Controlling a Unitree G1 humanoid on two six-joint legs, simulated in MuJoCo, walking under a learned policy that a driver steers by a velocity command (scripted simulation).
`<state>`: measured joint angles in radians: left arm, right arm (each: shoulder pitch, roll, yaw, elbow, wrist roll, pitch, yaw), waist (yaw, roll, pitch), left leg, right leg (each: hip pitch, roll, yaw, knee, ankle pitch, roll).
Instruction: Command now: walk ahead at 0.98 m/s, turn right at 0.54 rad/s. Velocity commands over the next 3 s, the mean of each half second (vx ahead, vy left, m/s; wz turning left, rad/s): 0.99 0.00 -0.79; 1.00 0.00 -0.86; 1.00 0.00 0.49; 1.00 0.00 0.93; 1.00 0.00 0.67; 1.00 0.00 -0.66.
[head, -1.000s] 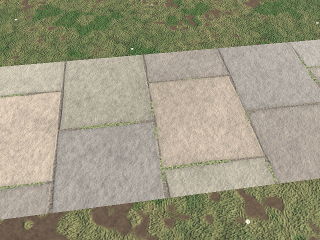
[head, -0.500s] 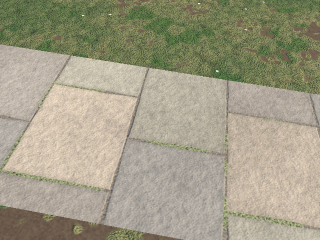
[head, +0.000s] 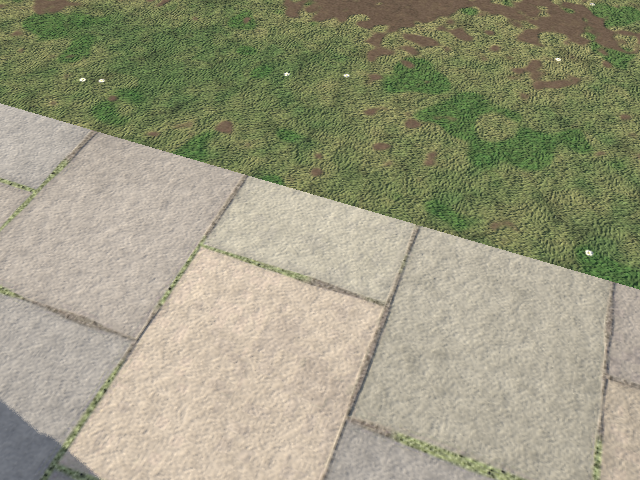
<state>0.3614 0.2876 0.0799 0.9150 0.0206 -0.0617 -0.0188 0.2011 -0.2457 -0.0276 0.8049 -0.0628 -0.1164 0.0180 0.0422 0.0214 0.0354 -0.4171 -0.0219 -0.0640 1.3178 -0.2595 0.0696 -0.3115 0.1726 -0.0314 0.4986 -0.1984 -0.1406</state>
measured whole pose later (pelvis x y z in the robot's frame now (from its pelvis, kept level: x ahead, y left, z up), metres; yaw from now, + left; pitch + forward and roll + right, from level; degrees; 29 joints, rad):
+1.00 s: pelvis +0.82 -0.24 +0.01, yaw -50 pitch +1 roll -1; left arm 0.45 0.31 0.06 0.82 0.00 -0.07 -0.02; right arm 0.09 -0.25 0.01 0.60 -0.05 -0.06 0.03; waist 0.05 0.01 0.04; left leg -0.74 0.17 -0.04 0.85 -0.07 -0.03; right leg -0.02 0.22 0.09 0.31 -0.28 -0.18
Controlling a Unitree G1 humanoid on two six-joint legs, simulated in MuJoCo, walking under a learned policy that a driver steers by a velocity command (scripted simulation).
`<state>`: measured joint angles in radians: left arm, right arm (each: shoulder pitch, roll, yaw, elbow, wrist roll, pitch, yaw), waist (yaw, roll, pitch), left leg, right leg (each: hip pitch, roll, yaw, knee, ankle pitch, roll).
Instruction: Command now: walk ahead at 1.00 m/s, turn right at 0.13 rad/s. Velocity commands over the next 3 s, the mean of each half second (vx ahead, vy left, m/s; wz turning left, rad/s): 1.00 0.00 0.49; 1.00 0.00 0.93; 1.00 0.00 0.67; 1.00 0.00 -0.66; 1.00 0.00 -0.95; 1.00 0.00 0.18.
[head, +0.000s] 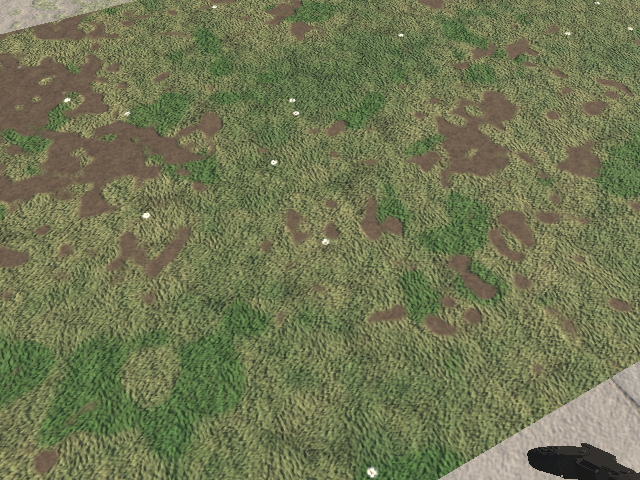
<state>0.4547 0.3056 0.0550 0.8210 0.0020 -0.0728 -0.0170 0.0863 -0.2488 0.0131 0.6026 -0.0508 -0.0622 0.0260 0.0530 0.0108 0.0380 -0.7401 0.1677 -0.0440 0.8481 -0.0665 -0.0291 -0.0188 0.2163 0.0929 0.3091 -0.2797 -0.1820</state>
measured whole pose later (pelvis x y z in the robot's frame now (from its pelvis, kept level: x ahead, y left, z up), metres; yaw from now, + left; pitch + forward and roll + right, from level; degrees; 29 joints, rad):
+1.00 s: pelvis +0.90 +0.25 -0.02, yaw +44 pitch +2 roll -2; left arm 0.53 0.31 0.04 0.90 0.03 -0.10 0.01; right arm -0.08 -0.33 -0.02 0.57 -0.03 0.00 0.10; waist 0.08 0.04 0.04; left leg -0.75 0.01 0.14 0.78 -0.05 0.16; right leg 0.25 -0.01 -0.30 0.24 -0.45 0.06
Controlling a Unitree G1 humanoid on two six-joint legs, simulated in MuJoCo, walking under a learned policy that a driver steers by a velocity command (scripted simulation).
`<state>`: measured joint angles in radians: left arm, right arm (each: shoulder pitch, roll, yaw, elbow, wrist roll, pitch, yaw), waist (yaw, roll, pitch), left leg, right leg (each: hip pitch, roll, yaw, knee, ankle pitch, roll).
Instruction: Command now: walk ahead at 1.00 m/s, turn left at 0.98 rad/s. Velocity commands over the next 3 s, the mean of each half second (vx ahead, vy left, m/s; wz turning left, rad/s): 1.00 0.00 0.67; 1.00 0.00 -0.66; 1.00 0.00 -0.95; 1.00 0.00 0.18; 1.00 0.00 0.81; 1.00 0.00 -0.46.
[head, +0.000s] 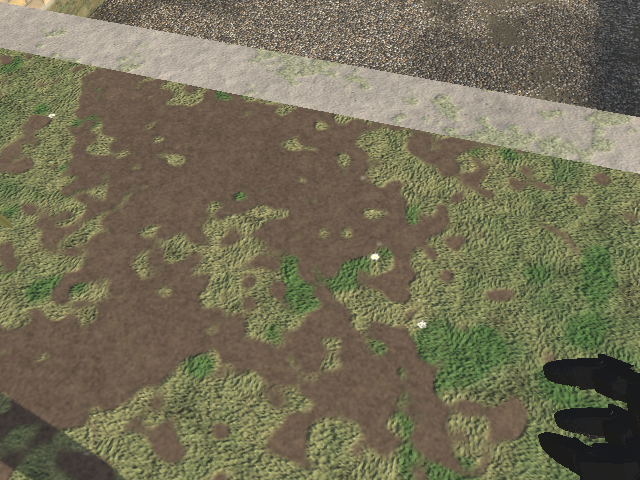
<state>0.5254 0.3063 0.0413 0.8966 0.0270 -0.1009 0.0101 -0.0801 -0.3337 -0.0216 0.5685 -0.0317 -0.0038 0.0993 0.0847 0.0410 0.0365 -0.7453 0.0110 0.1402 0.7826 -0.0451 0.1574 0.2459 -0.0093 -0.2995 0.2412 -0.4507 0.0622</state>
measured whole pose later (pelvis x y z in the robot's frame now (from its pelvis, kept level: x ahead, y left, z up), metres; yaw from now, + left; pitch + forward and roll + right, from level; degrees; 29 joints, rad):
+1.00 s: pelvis +0.93 +0.10 +0.02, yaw -3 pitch +3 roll +1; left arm 0.38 0.34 0.08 0.82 0.00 -0.04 -0.02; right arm 0.11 -0.27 0.00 0.65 -0.06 -0.08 -0.01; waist 0.06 -0.03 0.01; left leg -0.39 0.02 0.04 0.57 -0.22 -0.01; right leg -0.31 0.06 0.07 1.21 -0.35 -0.11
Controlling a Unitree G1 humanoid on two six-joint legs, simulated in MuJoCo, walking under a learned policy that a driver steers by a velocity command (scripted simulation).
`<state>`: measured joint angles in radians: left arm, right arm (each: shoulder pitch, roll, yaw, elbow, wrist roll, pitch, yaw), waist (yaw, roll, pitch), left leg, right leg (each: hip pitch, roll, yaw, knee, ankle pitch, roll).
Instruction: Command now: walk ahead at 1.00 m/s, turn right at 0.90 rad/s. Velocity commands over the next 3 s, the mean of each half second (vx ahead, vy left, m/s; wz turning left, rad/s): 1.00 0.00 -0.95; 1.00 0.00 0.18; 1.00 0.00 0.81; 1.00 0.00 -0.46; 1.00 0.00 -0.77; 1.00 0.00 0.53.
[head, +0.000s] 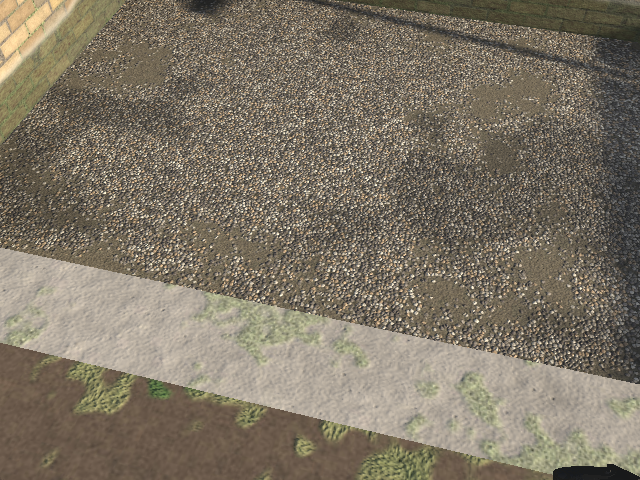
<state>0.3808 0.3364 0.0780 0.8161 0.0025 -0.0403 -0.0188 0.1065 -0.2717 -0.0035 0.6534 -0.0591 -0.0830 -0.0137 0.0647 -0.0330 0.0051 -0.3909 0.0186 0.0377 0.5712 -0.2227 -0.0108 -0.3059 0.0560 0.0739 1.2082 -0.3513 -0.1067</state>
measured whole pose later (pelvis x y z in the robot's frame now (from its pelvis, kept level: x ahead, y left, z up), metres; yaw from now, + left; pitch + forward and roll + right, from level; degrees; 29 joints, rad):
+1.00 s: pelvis +0.64 -0.11 -0.03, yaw -22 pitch +1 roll +3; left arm -0.05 0.15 -0.02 0.61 0.07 0.07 0.04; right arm 0.20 -0.19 0.01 0.63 -0.01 0.06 -0.03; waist -0.07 -0.04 0.07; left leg -0.48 -0.25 -0.09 0.84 -0.32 0.11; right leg -0.52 0.01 0.12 0.88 -0.39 0.03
